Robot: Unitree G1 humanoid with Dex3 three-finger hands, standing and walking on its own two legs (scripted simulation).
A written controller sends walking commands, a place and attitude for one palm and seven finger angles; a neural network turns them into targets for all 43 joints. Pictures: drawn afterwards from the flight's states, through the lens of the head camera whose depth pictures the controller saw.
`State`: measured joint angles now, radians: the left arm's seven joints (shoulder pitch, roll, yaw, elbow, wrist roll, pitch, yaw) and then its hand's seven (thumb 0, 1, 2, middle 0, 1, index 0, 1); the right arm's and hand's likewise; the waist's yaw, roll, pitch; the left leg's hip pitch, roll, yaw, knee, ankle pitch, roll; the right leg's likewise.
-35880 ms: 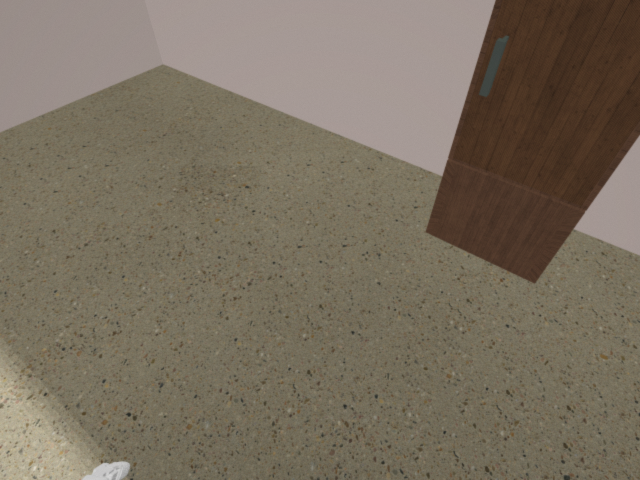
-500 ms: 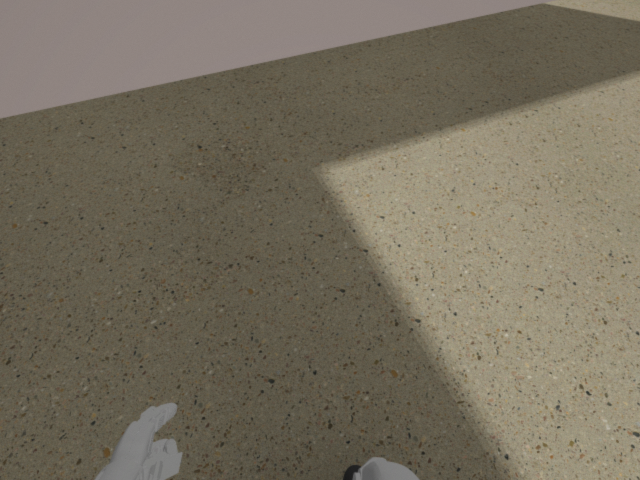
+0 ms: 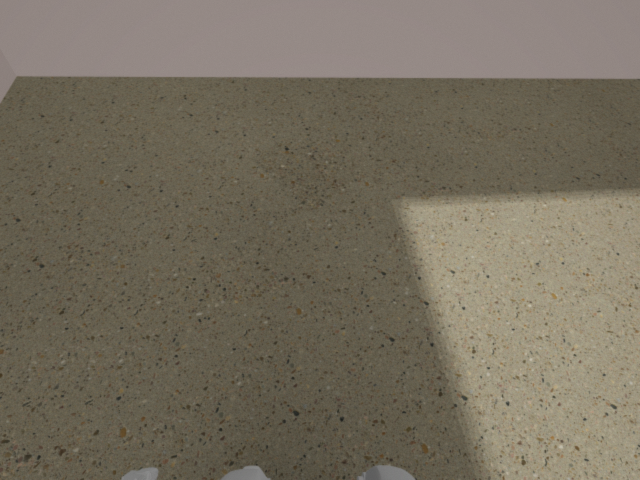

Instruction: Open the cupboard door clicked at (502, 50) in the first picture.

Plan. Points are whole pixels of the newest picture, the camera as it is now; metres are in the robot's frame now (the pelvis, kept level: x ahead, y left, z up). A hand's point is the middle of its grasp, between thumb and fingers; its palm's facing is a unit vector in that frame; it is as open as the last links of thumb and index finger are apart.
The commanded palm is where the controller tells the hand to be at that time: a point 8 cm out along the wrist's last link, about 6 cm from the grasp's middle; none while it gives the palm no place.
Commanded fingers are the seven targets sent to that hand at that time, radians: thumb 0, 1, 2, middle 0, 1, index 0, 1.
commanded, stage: turn to face it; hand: left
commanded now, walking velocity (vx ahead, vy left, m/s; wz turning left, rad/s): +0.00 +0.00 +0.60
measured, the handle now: out of the picture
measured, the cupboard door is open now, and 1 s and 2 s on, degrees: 36 36 36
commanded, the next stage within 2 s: none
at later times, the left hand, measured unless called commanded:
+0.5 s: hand out of the picture +0.03 +0.14 -0.15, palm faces +0.31 -0.92 -0.23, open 7.4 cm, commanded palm none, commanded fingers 0.00 0.90 0.90 -0.20 -0.30 -0.20 -0.30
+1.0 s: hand out of the picture +0.06 +0.16 -0.13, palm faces +0.55 -0.78 -0.30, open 7.4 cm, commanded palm none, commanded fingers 0.00 0.90 0.90 -0.20 -0.30 -0.20 -0.30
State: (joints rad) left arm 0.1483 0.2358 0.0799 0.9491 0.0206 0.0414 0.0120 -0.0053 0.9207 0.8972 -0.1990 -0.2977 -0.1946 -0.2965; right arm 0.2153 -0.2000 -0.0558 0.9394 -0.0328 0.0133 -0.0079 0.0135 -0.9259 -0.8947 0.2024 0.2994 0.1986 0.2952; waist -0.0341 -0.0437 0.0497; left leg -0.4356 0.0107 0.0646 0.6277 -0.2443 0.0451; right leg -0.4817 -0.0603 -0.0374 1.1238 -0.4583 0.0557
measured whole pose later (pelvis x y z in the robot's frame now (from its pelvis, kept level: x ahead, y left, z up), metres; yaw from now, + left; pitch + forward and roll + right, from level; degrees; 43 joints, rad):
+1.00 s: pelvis +0.08 -0.08 +0.00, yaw +36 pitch +1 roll +1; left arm 0.14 0.21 0.04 0.83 0.02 0.00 0.02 0.00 0.91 0.90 -0.20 -0.30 -0.20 -0.30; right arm 0.19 -0.26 -0.09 0.94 -0.02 0.08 0.02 0.01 -0.91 -0.89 0.21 0.30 0.20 0.30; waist -0.03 0.05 0.10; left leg -0.44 -0.04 -0.09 0.92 -0.47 -0.03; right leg -0.32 -0.05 -0.07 0.62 -0.32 -0.01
